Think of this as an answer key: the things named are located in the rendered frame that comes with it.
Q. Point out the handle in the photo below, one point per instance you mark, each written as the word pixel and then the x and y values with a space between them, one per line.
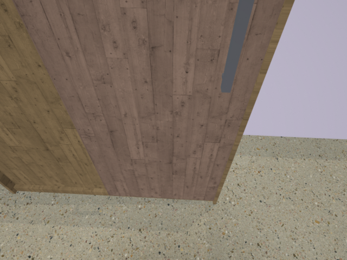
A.
pixel 243 13

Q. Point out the wardrobe door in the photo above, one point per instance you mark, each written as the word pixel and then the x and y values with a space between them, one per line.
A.
pixel 141 82
pixel 39 144

